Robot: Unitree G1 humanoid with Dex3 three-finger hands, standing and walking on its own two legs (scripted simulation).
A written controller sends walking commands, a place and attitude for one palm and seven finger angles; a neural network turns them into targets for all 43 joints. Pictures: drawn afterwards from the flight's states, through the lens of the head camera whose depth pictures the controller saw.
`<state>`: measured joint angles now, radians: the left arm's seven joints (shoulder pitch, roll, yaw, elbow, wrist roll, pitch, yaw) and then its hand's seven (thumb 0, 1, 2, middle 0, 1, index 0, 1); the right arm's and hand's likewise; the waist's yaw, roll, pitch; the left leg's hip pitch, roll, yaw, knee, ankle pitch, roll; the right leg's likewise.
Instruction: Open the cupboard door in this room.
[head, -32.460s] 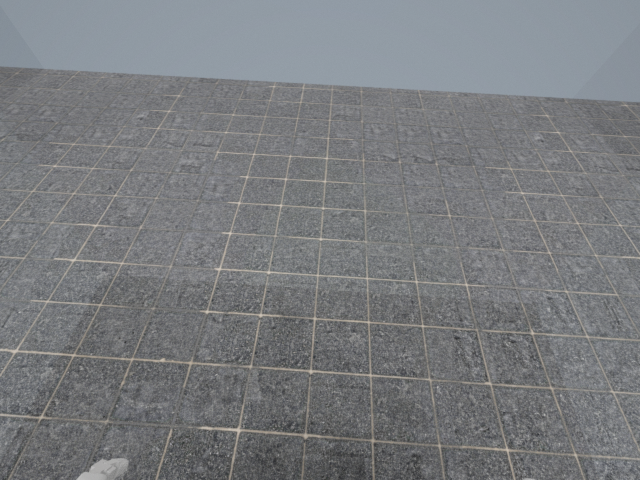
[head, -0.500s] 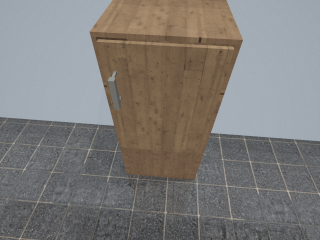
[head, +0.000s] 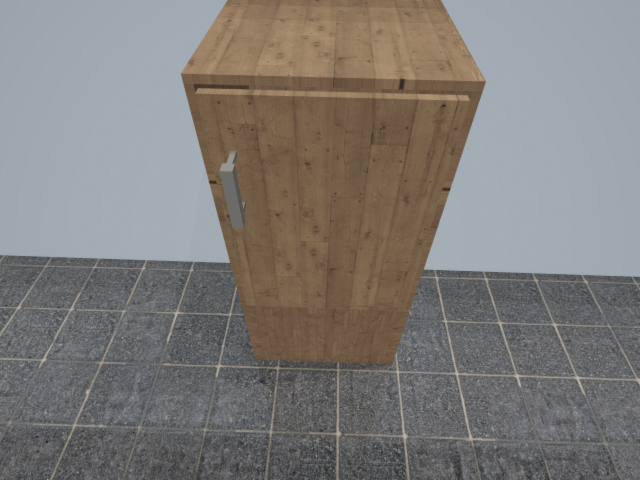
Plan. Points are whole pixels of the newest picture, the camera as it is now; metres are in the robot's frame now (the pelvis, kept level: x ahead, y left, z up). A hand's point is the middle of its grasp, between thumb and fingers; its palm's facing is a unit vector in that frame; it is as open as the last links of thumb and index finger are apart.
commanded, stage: look again from close up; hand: left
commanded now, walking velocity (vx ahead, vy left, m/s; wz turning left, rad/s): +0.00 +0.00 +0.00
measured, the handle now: (235, 190) +0.58 +0.19 +0.02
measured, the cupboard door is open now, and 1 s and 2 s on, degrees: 0 0 0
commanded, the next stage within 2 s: raise the hand with hooked fingers in 0.48 s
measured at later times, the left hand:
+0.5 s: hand out of the picture +0.02 +0.19 -0.17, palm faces +0.02 -0.98 -0.21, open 7.4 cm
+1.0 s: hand (185, 472) +0.15 +0.18 -0.06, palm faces +0.04 -1.00 +0.01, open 8.5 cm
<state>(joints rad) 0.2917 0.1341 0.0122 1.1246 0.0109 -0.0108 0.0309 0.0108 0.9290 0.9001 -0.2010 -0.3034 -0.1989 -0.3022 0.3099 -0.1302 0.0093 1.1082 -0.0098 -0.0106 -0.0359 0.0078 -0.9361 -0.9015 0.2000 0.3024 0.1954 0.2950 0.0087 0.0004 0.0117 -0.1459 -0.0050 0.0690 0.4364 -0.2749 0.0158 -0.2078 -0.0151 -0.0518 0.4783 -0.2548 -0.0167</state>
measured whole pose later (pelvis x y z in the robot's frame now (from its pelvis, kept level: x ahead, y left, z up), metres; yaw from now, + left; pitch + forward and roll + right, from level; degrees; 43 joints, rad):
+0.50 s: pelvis +0.00 +0.01 +0.00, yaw +0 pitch -1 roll +1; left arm 0.26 0.16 0.00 1.09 0.01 -0.02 0.03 0.00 0.91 0.90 -0.20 -0.30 -0.20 -0.30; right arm 0.30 -0.16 0.02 1.09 -0.01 -0.03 -0.02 0.01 -0.92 -0.90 0.20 0.30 0.19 0.29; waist 0.00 0.01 0.03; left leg -0.15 -0.01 0.08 0.47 -0.30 0.03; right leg -0.22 -0.02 -0.04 0.51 -0.27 -0.01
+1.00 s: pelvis -0.03 -0.02 -0.07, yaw +2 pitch +11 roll +1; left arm 0.40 0.21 0.19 0.23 -0.26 -0.51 -0.37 0.00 0.61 0.77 -0.23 -0.49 -0.22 -0.49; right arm 0.14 -0.29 -0.07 0.47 0.02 -0.26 0.00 0.01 -0.91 -0.90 0.20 0.30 0.19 0.30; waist 0.02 -0.07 -0.11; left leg -0.73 0.02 0.03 1.04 -0.50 -0.01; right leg -0.77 -0.02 -0.08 1.05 -0.47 -0.06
